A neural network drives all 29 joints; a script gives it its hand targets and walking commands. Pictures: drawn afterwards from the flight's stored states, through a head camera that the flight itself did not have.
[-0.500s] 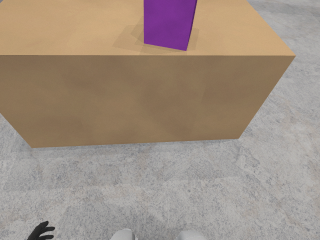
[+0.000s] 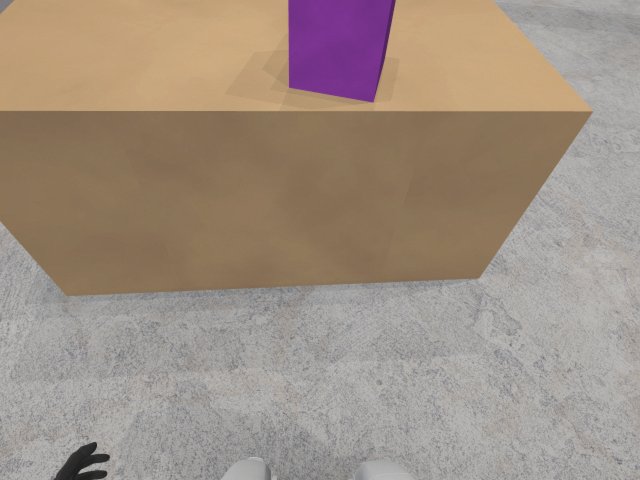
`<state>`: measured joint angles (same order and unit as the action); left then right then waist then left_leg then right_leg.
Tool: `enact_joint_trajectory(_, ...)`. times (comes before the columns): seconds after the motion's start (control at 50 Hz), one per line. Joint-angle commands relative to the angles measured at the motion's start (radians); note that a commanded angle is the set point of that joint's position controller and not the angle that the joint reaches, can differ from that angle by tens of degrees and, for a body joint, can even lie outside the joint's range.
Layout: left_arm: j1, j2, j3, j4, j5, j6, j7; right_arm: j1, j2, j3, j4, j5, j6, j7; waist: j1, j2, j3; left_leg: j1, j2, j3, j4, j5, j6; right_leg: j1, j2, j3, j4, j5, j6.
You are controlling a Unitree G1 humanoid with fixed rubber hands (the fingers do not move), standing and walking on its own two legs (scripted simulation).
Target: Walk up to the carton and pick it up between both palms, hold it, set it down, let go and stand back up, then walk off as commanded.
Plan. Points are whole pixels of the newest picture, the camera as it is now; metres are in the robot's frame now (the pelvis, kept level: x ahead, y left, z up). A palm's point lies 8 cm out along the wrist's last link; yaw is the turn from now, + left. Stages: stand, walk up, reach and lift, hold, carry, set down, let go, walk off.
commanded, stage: walk up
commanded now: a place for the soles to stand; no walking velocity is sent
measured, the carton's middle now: (344, 19) +0.99 -0.12 +0.11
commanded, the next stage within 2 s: none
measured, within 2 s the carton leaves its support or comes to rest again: neither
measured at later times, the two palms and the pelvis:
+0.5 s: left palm out of the picture +0.13 +0.31 -0.10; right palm out of the picture +0.03 -0.33 -0.09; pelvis +0.00 +0.00 +0.00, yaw +0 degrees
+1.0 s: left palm out of the picture +0.13 +0.31 -0.09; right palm out of the picture +0.04 -0.33 -0.10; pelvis +0.01 +0.00 +0.00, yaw +1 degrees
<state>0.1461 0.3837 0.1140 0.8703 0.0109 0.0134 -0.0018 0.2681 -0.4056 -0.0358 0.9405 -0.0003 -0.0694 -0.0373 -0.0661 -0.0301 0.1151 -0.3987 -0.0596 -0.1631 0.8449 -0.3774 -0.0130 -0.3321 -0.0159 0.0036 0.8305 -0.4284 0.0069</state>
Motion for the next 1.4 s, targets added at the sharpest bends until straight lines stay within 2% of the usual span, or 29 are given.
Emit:
enact_joint_trajectory(0.0,-0.013,0.263,0.046,-0.046,0.015,-0.033,-0.001,-0.092,-0.206,-0.023,-0.055,-0.014,-0.003,0.002,0.121,-0.013,-0.072,-0.188,0.017,-0.076,-0.156,0.12,0.062,0.16,-0.162,0.278,-0.386,-0.073,-0.148)
enact_joint_trajectory(0.04,-0.08,0.298,0.052,-0.056,0.015,-0.032,-0.003,0.0,-0.212,-0.036,-0.032,-0.012,0.003,0.002,0.066,-0.1,-0.055,-0.049,-0.011,0.068,-0.004,-0.074,0.057,0.007,-0.299,0.368,-0.419,-0.101,-0.243)
enact_joint_trajectory(0.08,-0.122,0.254,0.035,-0.071,0.015,-0.029,-0.003,0.051,-0.216,-0.045,-0.013,-0.011,-0.004,0.008,0.027,-0.069,-0.05,0.085,0.009,0.057,-0.07,-0.021,0.066,-0.087,-0.253,0.258,-0.346,0.043,-0.211)
enact_joint_trajectory(0.1,-0.119,0.237,0.031,-0.077,0.01,-0.025,-0.002,0.069,-0.233,-0.048,-0.006,-0.014,-0.013,0.009,0.021,-0.022,-0.079,0.105,0.045,-0.007,-0.187,0.116,0.083,-0.066,-0.184,0.175,-0.248,0.125,-0.157)
enact_joint_trajectory(0.14,-0.101,0.196,0.031,-0.073,-0.007,-0.009,0.0,-0.001,-0.291,-0.055,-0.029,-0.028,-0.026,0.007,0.059,0.183,-0.084,0.061,0.205,-0.396,-0.388,0.244,0.185,-0.066,0.012,0.006,0.043,0.04,-0.039)
enact_joint_trajectory(0.18,-0.077,0.205,0.036,-0.074,-0.01,-0.004,0.007,-0.002,-0.302,-0.053,-0.034,-0.032,-0.024,0.001,0.071,0.192,-0.079,0.043,0.267,-0.578,-0.421,0.221,0.251,-0.075,0.041,0.068,0.051,-0.214,-0.041)
enact_joint_trajectory(0.28,-0.021,0.22,0.042,-0.052,0.004,-0.037,0.003,-0.099,-0.214,-0.025,-0.049,-0.008,-0.012,-0.003,0.13,0.074,-0.126,-0.11,0.092,-0.187,-0.214,0.414,0.096,0.201,-0.091,0.146,-0.241,0.182,-0.114)
enact_joint_trajectory(0.36,-0.082,0.278,0.045,-0.075,0.011,-0.034,0.002,-0.005,-0.211,-0.034,-0.031,-0.005,0.007,-0.002,0.066,-0.083,-0.083,-0.008,0.001,0.082,0.021,0.055,0.058,0.02,-0.292,0.303,-0.355,0.141,-0.26)
enact_joint_trajectory(0.42,-0.099,0.237,0.036,-0.075,0.013,-0.022,0.001,0.02,-0.241,-0.047,-0.02,-0.017,-0.006,0.006,0.056,0.008,-0.094,0.072,0.052,-0.027,-0.165,0.197,0.085,-0.036,-0.157,0.151,-0.215,0.141,-0.152)
enact_joint_trajectory(0.5,-0.074,0.195,0.034,-0.071,-0.01,-0.005,0.005,-0.039,-0.301,-0.051,-0.038,-0.029,-0.014,0.003,0.082,0.191,-0.049,-0.058,0.247,-0.531,-0.454,0.102,0.238,-0.021,0.047,0.036,0.051,-0.16,-0.046)
enact_joint_trajectory(0.56,0.001,0.201,0.034,-0.047,0.001,-0.022,-0.003,-0.108,-0.26,-0.034,-0.058,-0.026,-0.005,0.0,0.13,0.164,-0.065,-0.147,0.184,-0.402,-0.393,0.075,0.185,0.121,0.004,0.085,-0.136,-0.085,-0.071)
enact_joint_trajectory(0.62,0.01,0.299,0.059,-0.045,0.02,-0.037,-0.003,-0.071,-0.196,-0.028,-0.06,-0.016,0.004,0.003,0.116,-0.099,-0.058,-0.204,-0.029,0.011,-0.018,0.038,0.058,0.138,-0.248,0.396,-0.456,-0.146,-0.191)
enact_joint_trajectory(0.66,-0.062,0.305,0.055,-0.068,0.017,-0.039,-0.002,0.008,-0.222,-0.037,-0.025,-0.014,0.008,0.001,0.076,-0.107,-0.053,-0.103,0.009,0.098,0.097,-0.203,0.045,0.024,-0.371,0.431,-0.448,-0.045,-0.289)
enact_joint_trajectory(0.72,-0.103,0.242,0.027,-0.083,0.008,-0.029,0.002,0.062,-0.219,-0.049,-0.009,-0.019,-0.012,0.01,0.02,-0.041,-0.074,0.134,0.031,0.059,-0.184,0.155,0.072,-0.069,-0.193,0.159,-0.238,0.271,-0.153)
enact_joint_trajectory(0.74,-0.086,0.212,0.025,-0.087,0.003,-0.024,0.004,0.041,-0.269,-0.061,-0.018,-0.021,-0.018,0.006,0.046,0.087,-0.097,0.107,0.113,-0.146,-0.273,0.303,0.105,-0.043,-0.084,0.067,-0.075,0.309,-0.092)
enact_joint_trajectory(0.8,-0.053,0.192,0.031,-0.084,-0.01,-0.012,0.007,-0.009,-0.31,-0.053,-0.036,-0.025,-0.021,-0.002,0.084,0.123,-0.11,0.025,0.258,-0.491,-0.364,0.357,0.26,-0.008,0.036,0.035,0.029,-0.095,-0.037)
enact_joint_trajectory(0.88,-0.033,0.197,0.029,-0.058,0.003,-0.031,0.003,-0.098,-0.215,-0.022,-0.043,-0.016,-0.007,0.003,0.125,0.09,-0.085,-0.146,0.128,-0.256,-0.296,0.273,0.13,0.177,-0.06,0.125,-0.233,0.02,-0.088)
enact_joint_trajectory(0.98,-0.082,0.262,0.039,-0.072,0.008,-0.036,0.001,-0.014,-0.207,-0.033,-0.029,-0.007,0.002,0.006,0.063,-0.065,-0.097,0.031,0.019,0.053,-0.053,0.224,0.064,0.037,-0.229,0.242,-0.301,0.183,-0.209)
enact_joint_trajectory(1.04,-0.089,0.226,0.026,-0.075,-0.003,-0.023,0.003,-0.017,-0.25,-0.038,-0.028,-0.011,-0.008,0.006,0.065,0.051,-0.136,0.06,0.098,-0.125,-0.23,0.338,0.111,0.034,-0.082,0.089,-0.121,0.239,-0.105)
enact_joint_trajectory(1.06,-0.071,0.246,0.05,-0.126,0.032,-0.028,-0.033,0.142,-0.346,-0.095,-0.008,-0.02,-0.036,0.022,0.024,0.065,-0.201,0.184,0.196,-0.333,-0.37,-0.252,0.205,-0.13,-0.019,0.085,0.009,-0.305,-0.097)
enact_joint_trajectory(1.08,-0.14,0.233,0.053,-0.14,0.032,-0.022,-0.044,0.236,-0.428,-0.124,0.018,-0.033,-0.043,0.027,-0.045,0.207,-0.119,0.273,0.299,-0.662,-0.606,-0.697,0.277,-0.374,0.048,0.019,0.202,-0.353,-0.068)
enact_joint_trajectory(1.12,-0.138,0.267,0.051,-0.129,0.032,-0.023,-0.052,0.185,-0.433,-0.137,0.003,-0.036,-0.039,0.014,-0.031,0.144,0.012,0.237,0.361,-0.796,-0.703,-0.833,0.326,-0.486,0.018,0.105,0.293,-0.2,-0.051)
enact_joint_trajectory(1.18,-0.083,0.256,0.052,-0.1,0.021,-0.05,-0.06,0.14,-0.357,-0.121,-0.021,-0.042,-0.042,0.014,-0.007,0.119,-0.049,0.284,0.299,-0.605,-0.571,-0.479,0.296,-0.394,-0.036,0.09,0.168,-0.144,-0.045)
enact_joint_trajectory(1.26,-0.047,0.244,0.061,-0.103,0.014,-0.059,-0.067,0.057,-0.351,-0.116,-0.049,-0.044,-0.035,0.022,0.032,0.191,-0.052,0.104,0.271,-0.479,-0.511,-0.356,0.283,-0.196,-0.024,0.026,0.004,-0.136,-0.041)
enact_joint_trajectory(1.3,0.145,0.24,0.076,-0.034,0.015,-0.061,-0.063,-0.071,-0.332,-0.104,-0.077,-0.034,-0.022,0.025,0.167,0.183,-0.131,-0.178,0.192,-0.263,-0.36,-0.337,0.2,0.26,0.008,-0.058,-0.149,0.032,-0.06)
enact_joint_trajectory(1.32,0.318,0.269,0.105,0.014,0.012,-0.066,-0.05,-0.113,-0.251,-0.085,-0.095,-0.041,-0.017,0.022,0.265,0.029,-0.16,-0.423,0.104,-0.128,-0.14,-0.364,0.134,0.568,0.011,-0.029,-0.2,0.023,-0.047)
enact_joint_trajectory(1.34,0.453,0.352,0.13,0.049,0.024,-0.071,-0.032,-0.096,-0.129,-0.048,-0.089,-0.028,-0.012,0.019,0.332,-0.318,-0.181,-0.546,-0.095,0.041,0.315,-0.338,0.081,0.571,-0.166,0.31,-0.474,-0.374,-0.016)
enact_joint_trajectory(1.36,0.328,0.401,0.13,-0.007,0.025,-0.074,-0.021,-0.036,-0.139,-0.044,-0.086,-0.023,0.003,0.01,0.241,-0.273,-0.045,-0.616,-0.077,-0.008,0.463,-0.244,0.04,0.346,-0.371,0.757,-0.753,-0.741,-0.004)
enact_joint_trajectory(1.38,0.208,0.425,0.125,-0.044,0.012,-0.069,-0.014,0.007,-0.237,-0.076,-0.044,-0.022,0.016,0.006,0.172,-0.118,0.035,-0.532,-0.023,-0.065,0.483,-0.134,0.033,0.207,-0.402,0.808,-0.825,-0.846,0.037)
